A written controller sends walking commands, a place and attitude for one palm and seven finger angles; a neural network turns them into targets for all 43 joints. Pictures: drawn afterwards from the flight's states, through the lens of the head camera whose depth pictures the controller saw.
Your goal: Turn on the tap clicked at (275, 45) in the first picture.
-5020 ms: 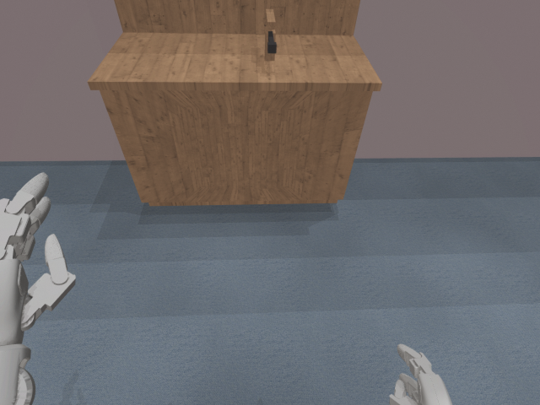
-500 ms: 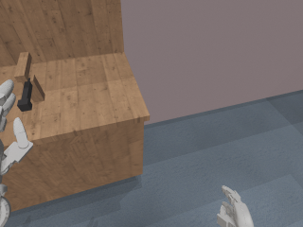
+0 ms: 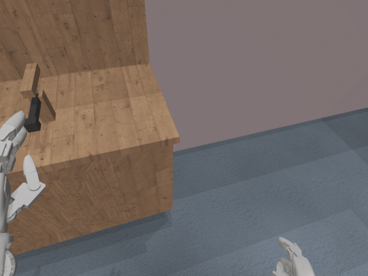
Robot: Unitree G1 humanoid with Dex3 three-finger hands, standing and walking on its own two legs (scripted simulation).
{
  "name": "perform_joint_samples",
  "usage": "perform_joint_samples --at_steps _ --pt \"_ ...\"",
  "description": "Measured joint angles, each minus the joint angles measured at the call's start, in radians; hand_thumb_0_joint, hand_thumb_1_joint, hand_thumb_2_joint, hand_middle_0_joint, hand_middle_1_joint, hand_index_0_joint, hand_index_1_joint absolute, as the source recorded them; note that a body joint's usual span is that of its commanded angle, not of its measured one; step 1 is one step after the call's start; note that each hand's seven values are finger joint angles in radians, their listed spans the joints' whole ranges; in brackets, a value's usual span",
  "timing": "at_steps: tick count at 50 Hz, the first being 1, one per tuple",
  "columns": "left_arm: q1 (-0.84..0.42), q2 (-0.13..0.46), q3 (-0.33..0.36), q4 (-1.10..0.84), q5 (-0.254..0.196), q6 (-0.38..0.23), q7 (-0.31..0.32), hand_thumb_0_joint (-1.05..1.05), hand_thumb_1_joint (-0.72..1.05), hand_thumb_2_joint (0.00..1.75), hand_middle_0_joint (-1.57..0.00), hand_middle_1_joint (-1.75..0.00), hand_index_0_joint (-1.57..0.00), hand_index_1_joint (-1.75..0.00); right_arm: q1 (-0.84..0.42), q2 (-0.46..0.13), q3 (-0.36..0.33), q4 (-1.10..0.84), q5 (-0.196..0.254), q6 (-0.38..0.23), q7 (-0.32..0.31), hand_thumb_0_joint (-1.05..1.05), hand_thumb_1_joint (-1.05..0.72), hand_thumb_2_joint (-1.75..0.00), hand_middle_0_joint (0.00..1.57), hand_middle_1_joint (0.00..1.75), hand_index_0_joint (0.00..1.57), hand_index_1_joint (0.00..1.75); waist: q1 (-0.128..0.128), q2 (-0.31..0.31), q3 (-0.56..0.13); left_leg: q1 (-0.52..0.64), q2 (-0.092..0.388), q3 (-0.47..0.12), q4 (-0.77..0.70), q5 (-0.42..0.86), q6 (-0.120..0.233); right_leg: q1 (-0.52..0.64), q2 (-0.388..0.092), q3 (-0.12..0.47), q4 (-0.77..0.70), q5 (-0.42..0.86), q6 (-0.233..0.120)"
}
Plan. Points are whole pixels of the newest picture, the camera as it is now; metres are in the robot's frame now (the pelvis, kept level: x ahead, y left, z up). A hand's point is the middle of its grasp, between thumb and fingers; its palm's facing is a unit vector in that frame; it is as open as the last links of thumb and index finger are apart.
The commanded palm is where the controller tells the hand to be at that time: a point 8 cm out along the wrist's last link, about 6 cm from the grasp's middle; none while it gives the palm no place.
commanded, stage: come to a stop and stand still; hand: left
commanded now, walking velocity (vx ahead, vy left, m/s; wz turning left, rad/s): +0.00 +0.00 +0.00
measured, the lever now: (32, 124) +0.44 +0.43 +0.04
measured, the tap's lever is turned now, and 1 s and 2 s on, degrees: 0 0 0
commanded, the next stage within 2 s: look again from close up in 0.22 s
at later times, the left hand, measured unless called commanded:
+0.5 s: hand (21, 168) +0.23 +0.27 +0.18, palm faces +0.42 -0.82 -0.39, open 7.4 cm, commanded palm +0.15 +0.29 +0.18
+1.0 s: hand (34, 156) +0.26 +0.28 +0.16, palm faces +0.37 -0.86 -0.34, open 7.4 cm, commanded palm +0.20 +0.32 +0.18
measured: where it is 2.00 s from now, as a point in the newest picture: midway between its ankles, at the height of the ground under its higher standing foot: outside the picture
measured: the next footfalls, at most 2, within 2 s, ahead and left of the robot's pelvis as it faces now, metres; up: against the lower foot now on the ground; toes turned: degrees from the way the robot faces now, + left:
right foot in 1.50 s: +0.16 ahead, +0.03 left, +0.00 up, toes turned +1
left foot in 1.78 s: +0.17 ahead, +0.25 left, +0.00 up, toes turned +5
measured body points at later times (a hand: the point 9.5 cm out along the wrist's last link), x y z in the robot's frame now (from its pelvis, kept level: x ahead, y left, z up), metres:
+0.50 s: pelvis -0.02 +0.01 +0.00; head +0.01 +0.01 +0.45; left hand +0.20 +0.31 +0.21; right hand +0.14 -0.22 -0.08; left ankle +0.01 +0.10 -0.74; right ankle +0.03 -0.10 -0.74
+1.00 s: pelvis +0.04 +0.04 +0.00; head +0.05 +0.06 +0.44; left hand +0.24 +0.32 +0.18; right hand +0.24 -0.18 -0.06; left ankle +0.01 +0.10 -0.74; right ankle +0.03 -0.10 -0.74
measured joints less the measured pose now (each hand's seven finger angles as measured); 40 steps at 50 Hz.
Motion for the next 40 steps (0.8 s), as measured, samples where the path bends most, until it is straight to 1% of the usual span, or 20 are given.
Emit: perform_joint_samples --at_steps 2,3,5,7,11,16,17,18,19,20,21,23,24,26,28,29,31,34,37,40 --pt "-0.009 0.007 0.006 0.005 0.002 -0.01 0.0 0.01 0.89 0.9 -0.21 -0.3 -0.21 -0.3 0.0 0.007 0.003 -0.002 0.0 -0.014 0.002 0.01 -0.91 -0.9 0.19 0.3 0.2 0.3 0.001 -0.001 0.003 -0.006 0.001 -0.002 0.009 0.001 -0.002 0.003 0.002 0.0 -0.015 0.048 -0.003" --pt "-0.014 0.005 0.007 0.011 0.003 -0.014 0.0 0.01 0.89 0.9 -0.21 -0.3 -0.21 -0.3 -0.001 0.01 0.006 0.0 0.001 -0.018 0.004 0.01 -0.91 -0.9 0.19 0.3 0.2 0.3 0.001 0.004 0.003 -0.009 0.004 -0.003 0.016 0.0 -0.004 0.004 0.006 -0.001 -0.019 0.062 -0.012" --pt "-0.021 -0.009 0.001 0.029 0.003 -0.016 -0.002 0.01 0.89 0.9 -0.21 -0.3 -0.21 -0.3 -0.004 0.014 0.012 0.006 0.002 -0.021 0.008 0.01 -0.91 -0.9 0.2 0.3 0.2 0.3 0.004 0.017 -0.003 -0.016 0.012 -0.005 0.026 -0.004 -0.008 0.005 0.014 -0.003 -0.025 0.065 -0.026" --pt "-0.02 -0.027 -0.008 0.045 0.002 -0.014 -0.004 0.01 0.89 0.9 -0.21 -0.3 -0.21 -0.3 -0.006 0.019 0.017 0.013 0.001 -0.021 0.013 0.01 -0.91 -0.9 0.2 0.3 0.2 0.3 0.006 0.03 -0.013 -0.023 0.019 -0.005 0.032 -0.005 -0.011 0.004 0.022 -0.003 -0.036 0.069 -0.032" --pt "-0.019 -0.054 -0.034 0.059 0.002 0.0 -0.007 0.01 0.89 0.9 -0.21 -0.3 -0.21 -0.3 -0.005 0.024 0.025 0.026 -0.004 -0.019 0.017 0.01 -0.91 -0.9 0.2 0.3 0.2 0.3 0.009 0.045 -0.028 -0.034 0.028 -0.006 0.033 -0.002 -0.013 0.003 0.031 -0.004 -0.058 0.084 -0.034" --pt "-0.023 -0.048 -0.04 0.066 0.003 0.01 -0.007 0.01 0.89 0.9 -0.21 -0.3 -0.21 -0.3 0.004 0.028 0.031 0.032 -0.006 -0.01 0.011 0.01 -0.91 -0.9 0.2 0.3 0.2 0.3 0.007 0.043 -0.032 -0.022 0.024 -0.004 -0.001 0.016 -0.01 0.015 0.029 -0.001 -0.09 0.101 -0.028" --pt "-0.076 -0.01 -0.023 0.076 0.04 0.016 -0.031 0.01 0.89 0.9 -0.21 -0.31 -0.21 -0.3 0.019 0.031 0.022 0.021 -0.012 -0.025 0.01 0.01 -0.91 -0.9 0.2 0.3 0.2 0.3 0.025 0.042 -0.021 -0.03 0.027 -0.007 0.006 0.017 -0.01 0.013 0.031 -0.006 -0.093 0.105 -0.026" --pt "-0.159 0.046 0.005 0.117 0.053 -0.01 -0.053 0.01 0.89 0.9 -0.22 -0.31 -0.21 -0.31 0.028 0.034 0.019 0.022 -0.01 -0.042 0.01 0.01 -0.91 -0.9 0.2 0.3 0.2 0.3 0.04 0.034 -0.011 -0.048 0.028 -0.016 0.02 0.017 -0.01 0.002 0.031 -0.015 -0.087 0.106 -0.028" --pt "-0.233 0.085 0.035 0.17 0.046 -0.039 -0.066 0.01 0.89 0.9 -0.22 -0.31 -0.22 -0.31 0.027 0.035 0.02 0.028 -0.005 -0.051 0.016 0.01 -0.91 -0.9 0.2 0.3 0.2 0.3 0.052 0.027 0.0 -0.058 0.029 -0.019 0.028 0.018 -0.011 -0.006 0.032 -0.018 -0.083 0.108 -0.032" --pt "-0.283 0.101 0.065 0.214 0.028 -0.059 -0.069 0.01 0.89 0.9 -0.22 -0.31 -0.22 -0.31 0.022 0.032 0.02 0.03 0.001 -0.056 0.027 0.01 -0.91 -0.9 0.2 0.3 0.2 0.3 0.057 0.025 0.011 -0.059 0.031 -0.015 0.03 0.019 -0.011 -0.007 0.034 -0.014 -0.085 0.112 -0.035" --pt "-0.303 0.097 0.089 0.236 0.008 -0.065 -0.066 0.01 0.89 0.9 -0.22 -0.31 -0.22 -0.31 0.018 0.026 0.019 0.026 0.006 -0.061 0.041 0.01 -0.91 -0.9 0.2 0.3 0.2 0.3 0.054 0.026 0.02 -0.052 0.03 -0.007 0.023 0.022 -0.01 -0.004 0.033 -0.007 -0.088 0.116 -0.034" --pt "-0.271 0.063 0.106 0.215 -0.02 -0.066 -0.056 0.01 0.89 0.9 -0.21 -0.3 -0.21 -0.3 0.015 0.013 0.016 0.013 0.011 -0.075 0.062 0.01 -0.91 -0.9 0.2 0.3 0.2 0.3 0.038 0.031 0.028 -0.03 0.02 0.012 -0.001 0.028 0.0 0.003 0.024 0.013 -0.093 0.12 -0.025" --pt "-0.232 0.043 0.097 0.187 -0.026 -0.069 -0.055 0.01 0.89 0.9 -0.21 -0.3 -0.21 -0.3 0.018 0.008 0.013 0.006 0.013 -0.082 0.068 0.01 -0.91 -0.9 0.2 0.3 0.2 0.3 0.029 0.033 0.026 -0.02 0.014 0.021 -0.014 0.03 0.005 0.005 0.019 0.022 -0.094 0.119 -0.018" --pt "-0.142 0.008 0.055 0.13 -0.027 -0.078 -0.06 0.01 0.9 0.9 -0.21 -0.3 -0.21 -0.3 0.026 0.001 0.008 -0.005 0.016 -0.092 0.071 0.01 -0.91 -0.9 0.2 0.3 0.2 0.3 0.016 0.034 0.019 -0.004 0.001 0.035 -0.034 0.031 0.016 0.007 0.007 0.037 -0.09 0.11 -0.008" --pt "-0.071 -0.007 0.011 0.097 -0.018 -0.085 -0.074 0.01 0.9 0.9 -0.21 -0.3 -0.21 -0.3 0.037 0.003 0.005 -0.011 0.018 -0.097 0.066 0.01 -0.91 -0.9 0.2 0.3 0.2 0.3 0.008 0.027 0.012 0.007 -0.012 0.04 -0.047 0.029 0.024 0.008 -0.004 0.043 -0.077 0.095 0.001" --pt "-0.049 -0.007 -0.003 0.091 -0.013 -0.087 -0.08 0.01 0.9 0.9 -0.21 -0.3 -0.21 -0.3 0.041 0.007 0.006 -0.011 0.019 -0.098 0.062 0.01 -0.91 -0.9 0.2 0.3 0.2 0.3 0.008 0.021 0.01 0.012 -0.017 0.039 -0.049 0.027 0.027 0.009 -0.009 0.043 -0.071 0.089 0.004" --pt "-0.036 0.002 -0.009 0.092 -0.007 -0.084 -0.087 0.01 0.89 0.9 -0.21 -0.3 -0.21 -0.3 0.047 0.018 0.01 -0.009 0.017 -0.099 0.053 0.01 -0.91 -0.9 0.2 0.3 0.2 0.3 0.013 0.006 0.011 0.02 -0.025 0.034 -0.05 0.021 0.03 0.014 -0.017 0.039 -0.059 0.075 0.007" --pt "-0.069 0.008 0.012 0.109 -0.008 -0.077 -0.082 0.01 0.89 0.9 -0.22 -0.31 -0.22 -0.31 0.045 0.031 0.019 0.0 0.011 -0.105 0.05 0.01 -0.91 -0.9 0.2 0.3 0.2 0.3 0.028 -0.008 0.017 0.026 -0.025 0.02 -0.041 0.008 0.029 0.029 -0.018 0.026 -0.06 0.062 0.007" --pt "-0.115 -0.01 0.031 0.101 -0.013 -0.069 -0.067 0.01 0.89 0.9 -0.22 -0.31 -0.22 -0.31 0.027 0.035 0.028 0.006 0.004 -0.115 0.058 0.01 -0.91 -0.9 0.2 0.3 0.2 0.3 0.041 -0.013 0.022 0.032 -0.02 0.012 -0.032 -0.005 0.026 0.047 -0.013 0.018 -0.073 0.058 0.006" --pt "-0.132 -0.033 0.026 0.073 -0.014 -0.069 -0.057 0.01 0.89 0.9 -0.21 -0.3 -0.21 -0.3 0.0 0.033 0.03 0.002 -0.003 -0.118 0.07 0.01 -0.91 -0.9 0.2 0.3 0.2 0.3 0.041 -0.01 0.015 0.032 -0.017 0.009 -0.016 -0.024 0.028 0.056 -0.01 0.015 -0.074 0.049 0.008"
